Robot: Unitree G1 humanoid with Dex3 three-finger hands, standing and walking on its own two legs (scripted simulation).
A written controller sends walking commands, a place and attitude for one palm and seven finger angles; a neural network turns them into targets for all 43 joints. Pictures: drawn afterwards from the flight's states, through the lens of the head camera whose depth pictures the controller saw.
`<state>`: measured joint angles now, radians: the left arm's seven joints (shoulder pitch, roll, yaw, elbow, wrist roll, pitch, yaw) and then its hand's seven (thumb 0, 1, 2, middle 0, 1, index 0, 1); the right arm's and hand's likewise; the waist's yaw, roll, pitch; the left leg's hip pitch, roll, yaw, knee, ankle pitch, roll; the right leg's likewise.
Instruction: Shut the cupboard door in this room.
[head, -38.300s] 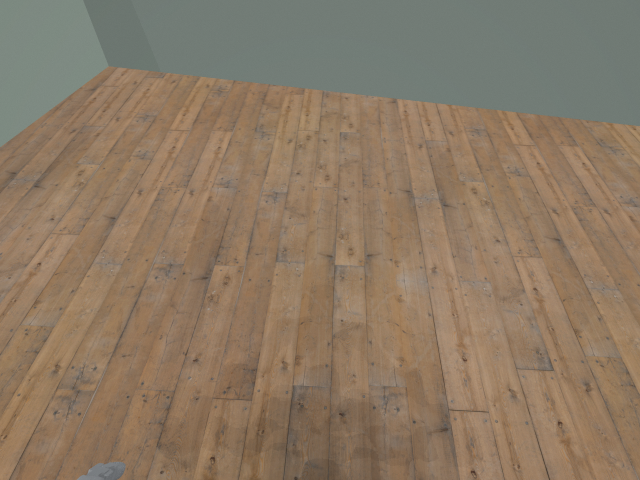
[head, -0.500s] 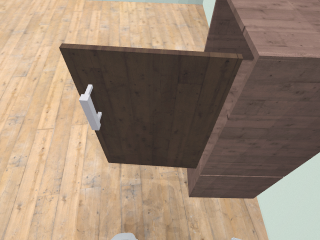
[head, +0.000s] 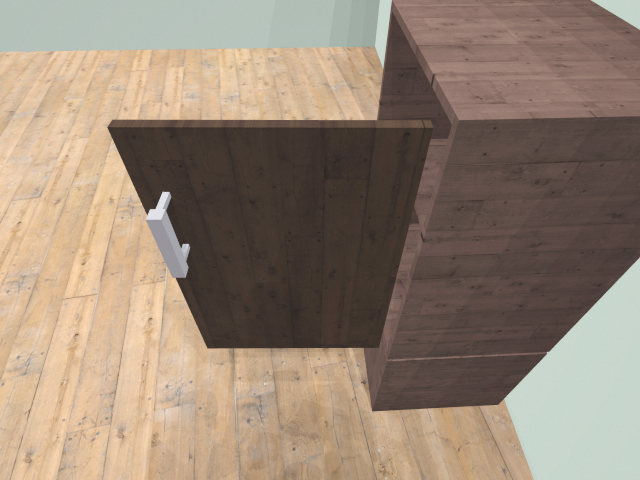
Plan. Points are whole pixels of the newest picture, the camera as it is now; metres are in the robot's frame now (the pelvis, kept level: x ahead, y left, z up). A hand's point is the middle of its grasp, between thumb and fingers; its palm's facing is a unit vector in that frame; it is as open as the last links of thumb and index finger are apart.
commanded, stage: come to a stop and stand still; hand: left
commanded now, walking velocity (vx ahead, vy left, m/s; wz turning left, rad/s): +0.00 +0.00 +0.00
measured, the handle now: (172, 235) +0.44 +0.25 +0.05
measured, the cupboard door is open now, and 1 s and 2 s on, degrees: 87 87 87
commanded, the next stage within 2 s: look again from close up in 0.04 s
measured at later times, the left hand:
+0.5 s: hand out of the picture +0.03 +0.20 -0.17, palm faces +0.00 -0.98 -0.19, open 7.4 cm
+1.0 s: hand out of the picture +0.05 +0.22 -0.17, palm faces -0.01 -0.98 -0.22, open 7.4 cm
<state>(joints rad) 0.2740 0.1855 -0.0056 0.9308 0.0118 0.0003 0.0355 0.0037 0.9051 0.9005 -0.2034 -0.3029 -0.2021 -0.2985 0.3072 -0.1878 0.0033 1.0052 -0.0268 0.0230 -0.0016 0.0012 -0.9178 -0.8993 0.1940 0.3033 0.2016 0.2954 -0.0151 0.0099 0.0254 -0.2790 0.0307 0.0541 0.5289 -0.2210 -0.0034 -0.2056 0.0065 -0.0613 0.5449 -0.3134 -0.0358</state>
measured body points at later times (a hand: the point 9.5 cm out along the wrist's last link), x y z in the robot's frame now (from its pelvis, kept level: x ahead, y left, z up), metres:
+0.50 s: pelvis +0.03 +0.03 +0.01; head +0.04 +0.03 +0.46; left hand +0.03 +0.25 -0.15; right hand +0.05 -0.20 -0.15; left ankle +0.04 +0.12 -0.73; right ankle -0.01 -0.10 -0.73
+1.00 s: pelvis +0.04 +0.04 +0.01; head +0.06 +0.04 +0.46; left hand +0.05 +0.27 -0.15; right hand +0.07 -0.20 -0.15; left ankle +0.04 +0.12 -0.73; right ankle -0.01 -0.10 -0.73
